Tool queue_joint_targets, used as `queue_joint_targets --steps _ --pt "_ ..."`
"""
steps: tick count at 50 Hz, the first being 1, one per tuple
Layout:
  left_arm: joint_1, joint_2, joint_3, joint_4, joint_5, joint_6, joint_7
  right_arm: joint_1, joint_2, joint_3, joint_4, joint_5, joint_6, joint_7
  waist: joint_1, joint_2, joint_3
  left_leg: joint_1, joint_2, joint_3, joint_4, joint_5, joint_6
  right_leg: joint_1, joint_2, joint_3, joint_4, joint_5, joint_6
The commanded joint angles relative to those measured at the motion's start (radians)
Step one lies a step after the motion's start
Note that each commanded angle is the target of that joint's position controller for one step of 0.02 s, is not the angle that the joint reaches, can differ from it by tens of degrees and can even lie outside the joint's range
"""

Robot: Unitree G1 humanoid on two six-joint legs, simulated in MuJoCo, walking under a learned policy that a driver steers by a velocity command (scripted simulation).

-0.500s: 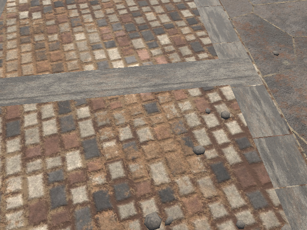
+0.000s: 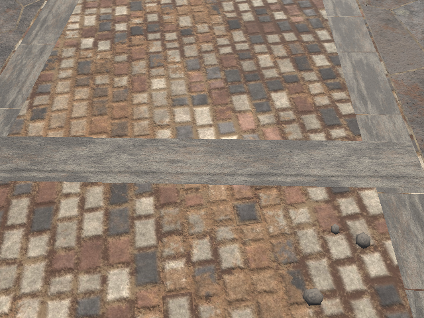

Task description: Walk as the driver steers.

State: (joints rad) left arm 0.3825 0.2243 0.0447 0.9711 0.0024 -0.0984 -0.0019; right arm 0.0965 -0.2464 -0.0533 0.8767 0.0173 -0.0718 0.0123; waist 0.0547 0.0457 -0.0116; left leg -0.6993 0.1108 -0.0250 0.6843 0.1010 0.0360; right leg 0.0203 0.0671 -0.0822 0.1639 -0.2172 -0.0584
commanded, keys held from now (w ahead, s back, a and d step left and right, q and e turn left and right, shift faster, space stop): w+q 0.88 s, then e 0.12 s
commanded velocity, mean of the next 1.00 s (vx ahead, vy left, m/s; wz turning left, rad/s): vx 0.49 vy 0.00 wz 0.48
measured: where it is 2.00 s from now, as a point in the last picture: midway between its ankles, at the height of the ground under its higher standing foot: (180, 270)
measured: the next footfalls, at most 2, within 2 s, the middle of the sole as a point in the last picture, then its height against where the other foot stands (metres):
left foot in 0.18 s outside the picture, level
right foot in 0.68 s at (234, 291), level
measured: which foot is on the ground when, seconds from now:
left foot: up 0.00-0.16, down 0.18-0.68, up 0.70-1.00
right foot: down 0.00-0.20, up 0.22-0.66, down 0.68-1.00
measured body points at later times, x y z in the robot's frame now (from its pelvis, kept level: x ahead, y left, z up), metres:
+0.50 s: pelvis +0.28 +0.07 +0.00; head +0.31 +0.10 +0.45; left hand +0.42 +0.37 -0.09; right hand +0.40 -0.18 -0.11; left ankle +0.24 +0.14 -0.75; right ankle +0.50 -0.08 -0.68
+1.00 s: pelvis +0.54 +0.11 +0.00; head +0.58 +0.13 +0.45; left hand +0.42 +0.37 -0.12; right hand +0.84 -0.01 -0.09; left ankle +0.57 +0.32 -0.69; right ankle +0.56 +0.00 -0.75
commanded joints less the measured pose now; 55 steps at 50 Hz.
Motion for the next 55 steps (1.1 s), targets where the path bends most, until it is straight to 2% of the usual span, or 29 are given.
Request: queue_joint_targets --steps 1,4,6,7,8,9,10,11,12,13,14,15,18,20,24,29,32,33,34,35,36,37,38,40,43,46,49,52,55 --pt "0.044 0.153 0.034 -0.015 -0.002 -0.003 0.01 -0.131 -0.038 0.001 -0.092 0.008 -0.013 0.018 0.019 -0.094 0.103 -0.067 -0.018 0.008 -0.065 0.001 0.02 0.037 -0.308 0.062 -0.044 0.306 -0.115" --pt "0.036 0.162 0.04 -0.008 -0.005 0.012 0.017 -0.17 -0.041 0.003 -0.13 0.011 -0.019 0.041 0.015 -0.097 0.112 -0.072 -0.036 0.026 -0.099 -0.095 0.051 0.123 -0.343 0.025 0.021 0.413 -0.097" --pt "-0.003 0.188 0.047 -0.024 -0.006 0.021 0.024 -0.13 -0.064 -0.008 -0.137 0.007 -0.02 0.051 -0.021 -0.127 0.063 0.054 -0.087 0.088 -0.099 -0.185 0.081 0.13 -0.342 -0.013 0.125 0.713 -0.075" --pt "-0.018 0.202 0.051 -0.031 -0.006 0.027 0.029 -0.066 -0.089 -0.023 -0.129 0.005 -0.017 0.052 -0.06 -0.148 0.011 0.159 -0.128 0.122 -0.09 -0.225 0.099 0.129 -0.334 -0.032 0.229 0.894 -0.062" --pt "-0.042 0.205 0.05 -0.043 -0.005 0.037 0.033 0.078 -0.129 -0.048 -0.094 0.006 -0.015 0.049 -0.138 -0.139 -0.066 0.35 -0.175 0.145 -0.13 -0.202 0.126 0.082 -0.3 -0.069 0.421 0.976 -0.035" --pt "-0.045 0.201 0.044 -0.066 -0.001 0.034 0.038 0.248 -0.202 -0.081 -0.057 0.003 -0.011 0.037 -0.207 -0.082 -0.161 0.651 -0.111 0.005 -0.146 -0.171 0.175 -0.129 -0.259 -0.078 0.691 0.799 0.002" --pt "0.047 0.07 0.0 -0.106 0.021 0.005 0.017 0.337 -0.311 -0.105 -0.051 -0.001 -0.008 0.025 -0.148 0.168 -0.29 1.051 0.158 -0.518 -0.195 -0.274 0.36 -0.584 -0.073 -0.044 1.103 0.059 0.071" --pt "0.021 0.094 -0.001 -0.105 -0.002 -0.041 0.0 0.352 -0.255 -0.083 -0.052 -0.002 -0.01 0.024 -0.159 0.146 -0.393 1.146 0.238 -0.814 -0.364 -0.336 0.405 -0.745 -0.01 0.159 1.254 -0.34 0.057" --pt "-0.085 0.161 0.018 -0.14 -0.039 -0.066 -0.009 0.312 -0.198 -0.07 -0.055 -0.005 -0.012 0.021 -0.171 0.102 -0.258 1.058 0.195 -0.661 -0.374 -0.312 0.336 -0.835 -0.074 0.197 1.268 -0.277 0.03" --pt "-0.145 0.165 0.017 -0.159 -0.039 -0.075 -0.006 0.23 -0.162 -0.059 -0.078 -0.001 -0.014 0.019 -0.141 0.014 -0.157 0.894 0.152 -0.514 -0.383 -0.234 0.295 -0.819 -0.123 0.18 1.194 -0.182 0.02" --pt "-0.169 0.163 0.025 -0.16 -0.019 -0.072 0.004 0.158 -0.133 -0.049 -0.099 -0.002 -0.013 0.022 -0.097 -0.059 -0.089 0.728 0.112 -0.414 -0.403 -0.143 0.27 -0.76 -0.156 0.166 1.107 -0.13 0.027" --pt "-0.158 0.166 0.035 -0.165 -0.005 -0.057 0.011 0.119 -0.11 -0.039 -0.115 -0.011 -0.013 0.021 -0.058 -0.054 -0.061 0.614 0.081 -0.354 -0.43 -0.081 0.258 -0.682 -0.182 0.166 1.045 -0.101 0.035" --pt "-0.144 0.127 0.036 -0.186 0.011 -0.02 0.019 0.125 -0.136 -0.045 -0.127 -0.008 -0.015 0.008 -0.024 -0.008 -0.033 0.467 0.039 -0.28 -0.478 -0.009 0.267 -0.61 -0.187 0.145 0.915 -0.054 0.076" --pt "-0.219 0.119 0.035 -0.218 0.015 -0.011 0.025 0.164 -0.165 -0.053 -0.123 -0.004 -0.016 -0.008 -0.041 0.001 -0.007 0.436 0.019 -0.246 -0.488 0.005 0.256 -0.636 -0.171 0.131 0.786 0.049 0.103" --pt "-0.377 0.091 0.024 -0.267 0.006 -0.018 0.016 0.232 -0.166 -0.054 -0.116 0.006 -0.004 -0.024 -0.103 0.033 0.011 0.436 -0.03 -0.223 -0.464 -0.106 0.197 -0.591 -0.111 0.13 0.48 0.281 0.105" --pt "-0.466 0.13 0.03 -0.316 -0.009 -0.039 -0.008 0.286 -0.165 -0.054 -0.104 0.013 0.011 -0.031 -0.129 0.048 0.012 0.547 0.016 -0.342 -0.368 -0.174 0.176 -0.541 -0.072 0.159 0.321 0.262 0.089" --pt "-0.378 0.164 0.045 -0.304 -0.012 -0.056 -0.013 0.255 -0.166 -0.057 -0.121 0.008 0.021 -0.037 -0.069 0.085 -0.012 0.585 0.021 -0.407 -0.266 -0.122 0.151 -0.408 -0.062 0.149 0.26 0.163 0.048" --pt "-0.277 0.192 0.059 -0.281 -0.003 -0.06 -0.007 0.237 -0.14 -0.047 -0.135 0.004 0.02 -0.035 -0.018 0.077 -0.073 0.552 -0.028 -0.381 -0.162 -0.072 0.123 -0.245 -0.084 0.152 0.242 0.171 0.016" --pt "-0.119 0.247 0.074 -0.265 0.012 -0.061 0.002 0.221 -0.087 -0.027 -0.159 -0.01 0.015 -0.029 0.052 -0.006 -0.204 0.425 -0.089 -0.299 0.099 -0.16 0.086 0.015 -0.239 0.286 0.271 0.144 -0.05" --pt "-0.009 0.323 0.096 -0.232 0.021 -0.045 0.002 0.364 -0.028 -0.009 -0.183 0.018 0.005 -0.027 0.005 -0.338 -0.343 0.064 -0.228 -0.159 0.415 -0.6 0.017 0.367 -0.469 0.712 0.218 -0.018 -0.212" --pt "-0.018 0.236 0.077 -0.24 0.0 -0.038 -0.004 0.375 -0.121 -0.02 -0.167 0.026 0.003 -0.029 0.012 -0.314 -0.302 -0.079 -0.15 -0.175 0.575 -0.685 0.007 0.353 -0.507 0.849 0.167 -0.203 -0.21" --pt "-0.064 0.169 0.059 -0.257 -0.003 -0.032 -0.002 0.28 -0.185 -0.038 -0.173 0.022 0.009 -0.028 0.034 -0.196 -0.168 -0.116 -0.111 -0.168 0.624 -0.593 0.0 0.228 -0.463 0.701 0.15 -0.201 -0.163" --pt "-0.117 0.153 0.05 -0.264 0.004 -0.024 -0.002 0.223 -0.179 -0.04 -0.185 0.012 0.016 -0.029 0.018 -0.114 -0.087 -0.085 -0.075 -0.132 0.614 -0.515 -0.009 0.095 -0.418 0.564 0.131 -0.093 -0.133" --pt "-0.17 0.124 0.037 -0.253 0.013 -0.019 -0.003 0.191 -0.145 -0.045 -0.204 0.006 0.022 -0.02 -0.027 -0.129 -0.004 -0.02 -0.022 -0.118 0.536 -0.436 -0.011 -0.077 -0.346 0.395 0.076 0.059 -0.111" --pt "-0.17 0.141 0.046 -0.232 0.003 -0.03 -0.008 0.186 -0.094 -0.038 -0.224 0.014 0.04 -0.012 -0.044 -0.151 0.015 0.0 0.002 -0.082 0.475 -0.385 -0.02 -0.142 -0.322 0.258 0.011 0.162 -0.126" --pt "-0.147 0.172 0.054 -0.203 0.006 -0.031 -0.009 0.131 -0.067 -0.028 -0.253 -0.004 0.038 -0.015 -0.047 -0.11 0.026 0.001 -0.012 -0.08 0.322 -0.309 -0.035 -0.15 -0.32 0.171 0.017 0.454 -0.152" --pt "-0.153 0.183 0.049 -0.182 -0.011 -0.011 -0.007 0.067 -0.032 -0.008 -0.258 -0.017 0.018 -0.002 -0.04 -0.12 0.009 0.145 -0.041 0.009 0.07 -0.149 -0.034 -0.19 -0.254 0.061 0.054 0.63 -0.126" --pt "-0.085 0.217 0.053 -0.151 -0.028 0.01 -0.006 -0.027 -0.055 -0.013 -0.281 -0.014 0.005 0.012 -0.006 -0.139 -0.008 0.206 -0.088 0.023 -0.071 -0.1 -0.034 -0.126 -0.265 0.097 0.112 0.615 -0.112" --pt "-0.111 0.224 0.052 -0.143 -0.043 0.022 0.001 0.043 -0.108 -0.034 -0.261 -0.024 -0.007 0.009 -0.073 -0.155 -0.052 0.369 -0.116 0.017 -0.247 -0.033 0.008 -0.1 -0.259 0.146 0.247 0.549 -0.061"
